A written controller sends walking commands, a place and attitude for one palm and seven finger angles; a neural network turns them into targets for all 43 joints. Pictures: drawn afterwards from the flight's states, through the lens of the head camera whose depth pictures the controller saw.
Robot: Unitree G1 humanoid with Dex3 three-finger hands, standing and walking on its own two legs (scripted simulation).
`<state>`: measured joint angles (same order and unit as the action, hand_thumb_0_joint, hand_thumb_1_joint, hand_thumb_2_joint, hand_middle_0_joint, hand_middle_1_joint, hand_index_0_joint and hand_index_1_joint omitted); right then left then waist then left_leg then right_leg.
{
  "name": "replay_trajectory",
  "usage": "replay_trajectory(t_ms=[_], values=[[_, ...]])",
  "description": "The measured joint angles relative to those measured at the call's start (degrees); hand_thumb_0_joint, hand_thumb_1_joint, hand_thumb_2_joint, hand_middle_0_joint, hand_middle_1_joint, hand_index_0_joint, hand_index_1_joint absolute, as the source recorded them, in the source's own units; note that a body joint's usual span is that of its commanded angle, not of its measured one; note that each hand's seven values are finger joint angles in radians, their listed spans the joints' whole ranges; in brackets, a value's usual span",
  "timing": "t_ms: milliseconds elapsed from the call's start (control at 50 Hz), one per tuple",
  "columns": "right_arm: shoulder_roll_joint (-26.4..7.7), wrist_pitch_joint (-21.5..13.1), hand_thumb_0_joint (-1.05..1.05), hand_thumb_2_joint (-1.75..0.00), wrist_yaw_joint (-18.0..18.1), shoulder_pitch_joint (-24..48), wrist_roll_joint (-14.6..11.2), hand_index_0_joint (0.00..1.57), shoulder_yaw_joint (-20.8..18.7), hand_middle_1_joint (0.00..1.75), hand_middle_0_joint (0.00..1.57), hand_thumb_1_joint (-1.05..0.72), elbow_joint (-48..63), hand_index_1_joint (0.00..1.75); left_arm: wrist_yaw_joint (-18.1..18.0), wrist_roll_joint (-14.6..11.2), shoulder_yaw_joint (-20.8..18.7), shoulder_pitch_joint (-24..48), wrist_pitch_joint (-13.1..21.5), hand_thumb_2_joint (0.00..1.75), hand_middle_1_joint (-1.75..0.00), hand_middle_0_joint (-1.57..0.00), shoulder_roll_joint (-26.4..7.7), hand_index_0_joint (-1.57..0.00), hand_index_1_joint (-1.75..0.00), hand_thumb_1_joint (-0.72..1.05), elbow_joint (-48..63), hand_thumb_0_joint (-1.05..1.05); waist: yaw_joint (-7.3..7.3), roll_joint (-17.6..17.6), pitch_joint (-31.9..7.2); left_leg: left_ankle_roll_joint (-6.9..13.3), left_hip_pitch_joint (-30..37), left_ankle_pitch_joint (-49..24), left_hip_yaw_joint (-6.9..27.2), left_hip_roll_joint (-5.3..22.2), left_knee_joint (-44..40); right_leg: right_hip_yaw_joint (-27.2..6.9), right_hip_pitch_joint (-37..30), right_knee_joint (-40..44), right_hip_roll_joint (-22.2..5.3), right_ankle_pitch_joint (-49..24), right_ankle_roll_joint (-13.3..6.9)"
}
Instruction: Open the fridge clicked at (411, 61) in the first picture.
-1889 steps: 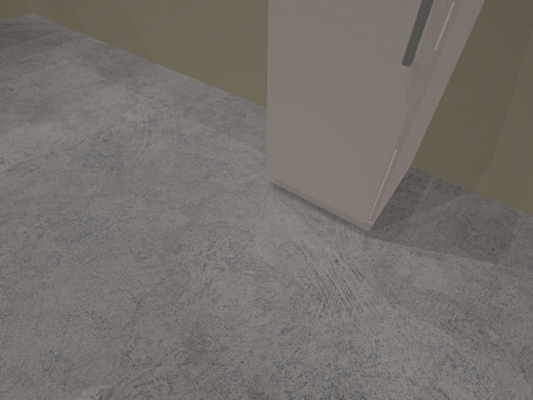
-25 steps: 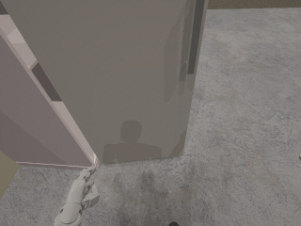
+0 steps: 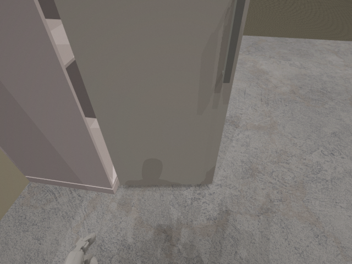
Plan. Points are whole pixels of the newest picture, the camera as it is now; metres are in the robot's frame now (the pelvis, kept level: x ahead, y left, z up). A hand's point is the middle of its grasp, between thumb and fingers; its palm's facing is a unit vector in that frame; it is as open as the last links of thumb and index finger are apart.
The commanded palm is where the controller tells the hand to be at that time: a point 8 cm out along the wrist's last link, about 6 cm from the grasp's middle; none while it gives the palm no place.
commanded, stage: stop stepping back and stand still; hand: right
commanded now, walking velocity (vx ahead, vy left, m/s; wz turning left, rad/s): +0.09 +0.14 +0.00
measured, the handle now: (231, 39) +0.71 -0.12 +0.22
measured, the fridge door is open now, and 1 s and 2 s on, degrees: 80 80 80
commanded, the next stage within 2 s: let the arm hang, fingers relaxed in 0.30 s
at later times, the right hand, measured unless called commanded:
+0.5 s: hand (315, 226) +0.21 -0.26 +0.04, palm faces +0.28 +0.85 -0.45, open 7.4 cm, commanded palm none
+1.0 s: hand out of the picture -0.01 -0.18 -0.15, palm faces +0.09 +0.96 -0.25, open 7.3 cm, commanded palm none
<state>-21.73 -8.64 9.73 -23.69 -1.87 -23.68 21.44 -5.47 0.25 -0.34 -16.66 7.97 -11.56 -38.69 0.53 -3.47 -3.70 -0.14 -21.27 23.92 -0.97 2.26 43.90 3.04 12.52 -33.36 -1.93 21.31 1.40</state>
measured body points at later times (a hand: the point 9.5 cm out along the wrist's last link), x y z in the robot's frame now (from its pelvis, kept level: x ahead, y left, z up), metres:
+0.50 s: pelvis +0.00 +0.01 +0.00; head +0.00 +0.03 +0.45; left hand +0.18 +0.27 -0.10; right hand +0.19 -0.30 +0.07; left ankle +0.02 +0.09 -0.70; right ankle +0.03 -0.12 -0.72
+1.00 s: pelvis -0.01 +0.02 +0.02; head +0.00 +0.03 +0.47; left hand +0.02 +0.25 -0.14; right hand -0.02 -0.23 -0.13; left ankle +0.01 +0.12 -0.72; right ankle +0.00 -0.10 -0.72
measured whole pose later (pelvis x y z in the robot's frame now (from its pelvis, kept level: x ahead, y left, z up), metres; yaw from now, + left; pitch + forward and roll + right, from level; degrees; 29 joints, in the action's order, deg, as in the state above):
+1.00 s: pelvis -0.01 +0.02 +0.02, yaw -5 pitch -1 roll +1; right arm -12.0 1.8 0.6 -15.0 1.0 -0.9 -60.6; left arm -1.3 1.7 -0.6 -15.4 -2.0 -10.7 -59.9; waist 0.1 2.0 2.2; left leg 2.1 -12.2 11.0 -0.8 -2.7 24.0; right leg 0.1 13.8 -26.8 -0.6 12.2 -0.4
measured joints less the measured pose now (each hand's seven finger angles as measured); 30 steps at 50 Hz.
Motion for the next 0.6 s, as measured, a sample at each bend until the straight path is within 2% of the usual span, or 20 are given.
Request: replay_trajectory(t_ms=[40,100,140,160,200,240,300,380,400,420,440,480,520,560,580,600], values=[[-1.71,0.17,0.02,-0.9,-0.83,-2.19,-0.07,0.21,-0.8,0.3,0.21,-0.89,1.28,0.3,0.98,0.53,0.87,-0.15,0.63,0.9,-0.3,-0.21,2.11,-0.2,-0.3,0.91,0.59,0.01,1.83,-0.52,0.88,-0.02,-1.38,0.9,-1.37,-1.23,2.13,0.11,-0.94,0.83,-0.33,-0.47,1.0],[-3.6,-0.83,0.02,-0.9,-1.59,-5.58,0.18,0.21,-1.06,0.3,0.21,-0.89,5.85,0.3,2.49,0.63,2.16,-1.48,1.43,0.9,-0.3,-0.21,3.35,-0.21,-0.3,0.91,2.08,0.01,2.95,0.36,2.22,0.23,0.57,-2.68,-4.4,-2.96,-4.91,-0.75,-0.77,-0.41,-1.74,-0.1,1.75],[-4.6,-2.32,0.02,-0.9,-1.88,-7.57,0.56,0.21,-1.09,0.3,0.21,-0.89,8.58,0.3,3.23,0.56,2.17,-1.49,1.2,0.9,-0.3,-0.21,2.76,-0.21,-0.3,0.9,2.4,0.01,2.8,2.2,3.31,3.73,0.95,-7.17,-5.77,-4.25,-6.32,-1.67,2.04,-7.1,-2.84,3.09,0.14],[-4.88,-2.97,0.02,-0.9,-2.15,-8.19,0.6,0.21,-0.92,0.3,0.21,-0.89,9.31,0.3,3.38,0.5,1.84,-1.09,0.58,0.9,-0.3,-0.21,2.37,-0.21,-0.3,0.9,1.87,0.01,2.56,2.74,3.64,5.11,0.73,-7.15,-6.12,-4.45,-5.73,-2.36,4.47,-13.0,-2.28,5.47,-0.6],[-4.51,-4.35,0.02,-0.9,-2.79,-8.87,0.53,0.21,-0.63,0.3,0.21,-0.88,9.18,0.3,3.47,0.46,0.96,-0.4,-0.68,0.9,-0.3,-0.21,1.32,-0.21,-0.3,0.9,0.29,0.01,1.51,3.47,3.54,6.2,1.23,-6.99,-6.13,-4.6,-6.57,-3.01,9.13,-23.98,-0.49,6.43,-1.21],[-3.75,-5.4,0.01,-0.9,-2.96,-9.67,0.37,0.22,-1.33,0.3,0.22,-0.88,7.51,0.3,3.25,0.52,0.44,0.02,-1.58,0.9,-0.3,-0.21,0.22,-0.21,-0.3,0.9,-0.65,0.01,0.54,3.88,2.93,6.13,2.33,-8.02,-5.58,-4.68,-9.05,-2.13,12.03,-28.68,0.43,3.93,-1.04],[-2.99,-5.61,0.01,-0.9,-2.43,-9.28,0.14,0.22,-2.7,0.3,0.22,-0.88,3.43,0.3,2.51,0.4,0.11,0.32,-1.96,0.9,-0.3,-0.21,-0.86,-0.21,-0.3,0.91,-0.63,0.01,-0.44,3.56,2.29,5.77,4.09,-9.79,-4.85,-4.29,-12.55,0.01,12.28,-23.42,0.4,0.99,-1.24],[-0.59,-4.28,0.01,-0.9,-1.3,-5.5,0.03,0.22,-1.53,0.3,0.21,-0.88,-0.07,0.3,1.46,0.73,-0.01,0.72,-0.49,0.9,-0.3,-0.21,-2.29,-0.2,-0.3,0.91,0.34,0.01,-1.56,3.1,2.71,5.29,5.72,-9.93,-5.07,-3.83,-13.76,1.23,6.18,-5.57,-0.09,-1.92,-2.56],[0.37,-3.98,0.01,-0.9,-1.12,-4.69,0.09,0.21,-0.64,0.3,0.21,-0.88,-0.1,0.3,1.31,0.85,-0.12,0.85,0.01,0.9,-0.3,-0.21,-2.9,-0.2,-0.3,0.91,0.83,0.01,-1.71,3.66,2.84,5.11,5.8,-9.52,-5.48,-4.13,-13.27,0.7,4.23,-1.34,-0.35,-2.55,-2.9],[0.77,-4.19,0.01,-0.9,-1.9,-2.98,1.07,0.21,1.06,0.3,0.21,-0.89,-2.49,0.3,2.45,0.93,-0.62,1.24,0.99,0.9,-0.3,-0.21,-3.96,-0.2,-0.3,0.91,0.44,0.01,-1.52,4.62,2.35,4.57,4.57,-8.69,-6.33,-4.17,-11.5,-0.68,4.21,0.28,-0.5,-6.65,-2.87],[0.77,-2.87,0.01,-0.9,-3.38,-0.36,1.83,0.21,3.45,0.3,0.21,-0.89,-7.18,0.3,3.64,0.91,-0.99,2.32,0.48,0.9,-0.3,-0.21,-4.84,-0.2,-0.3,0.91,-0.47,0.01,-1.47,4.73,2.16,3.52,2.68,-7.28,-6.15,-3.38,-8.16,-1.11,5.37,-0.82,0.2,-7.44,-2.13],[1.71,3.07,0.01,-0.9,-6.04,4.15,2.62,0.2,8.59,0.3,0.2,-0.89,-19.07,0.3,4.73,1.29,-1.0,4.98,-2.39,0.9,-0.3,-0.2,-6.1,-0.2,-0.3,0.91,-1.9,0.01,-0.92,5.0,1.89,1.75,-1.36,-0.11,-2.92,-2.52,0.8,-1.2,6.93,-2.52,1.72,-5.82,-1.67],[3.6,8.29,0.0,-0.9,-7.97,7.27,3.0,0.2,13.46,0.3,0.2,-0.9,-31.99,0.3,4.88,2.05,-0.73,7.05,-4.32,0.9,-0.3,-0.2,-6.29,-0.2,-0.3,0.91,-2.91,0.01,0.51,5.67,1.59,0.92,-3.83,4.32,0.26,-2.46,7.04,-1.73,8.08,-2.71,2.65,-5.24,-1.72],[5.6,11.1,0.01,-0.9,-9.35,9.08,3.11,0.2,17.94,0.3,0.2,-0.9,-43.0,0.3,4.89,2.51,-0.06,8.15,-5.4,0.9,-0.3,-0.2,-5.6,-0.2,-0.3,0.91,-3.31,0.01,1.17,5.42,2.42,0.63,-2.67,2.87,2.06,-2.19,4.53,-1.92,8.41,-2.49,2.99,-5.64,-1.39],[6.4,11.53,0.01,-0.9,-9.85,9.23,3.2,0.2,19.88,0.3,0.2,-0.9,-47.14,0.3,4.98,2.42,0.41,8.39,-5.8,0.9,-0.3,-0.2,-4.99,-0.2,-0.3,0.91,-3.49,0.01,1.06,4.5,3.03,0.6,-0.89,-2.82,2.67,-1.73,0.0,-1.61,8.56,-2.89,3.13,-5.58,-1.05],[7.26,11.45,0.01,-0.9,-10.15,9.07,3.38,0.2,21.49,0.3,0.2,-0.9,-50.8,0.3,5.09,2.1,0.74,8.62,-6.24,0.9,-0.3,-0.21,-4.25,-0.2,-0.3,0.91,-3.85,0.01,0.72,3.48,3.62,1.13,0.13,-3.71,3.11,-1.76,-2.37,-1.22,8.94,-3.71,3.02,-5.21,-0.61]])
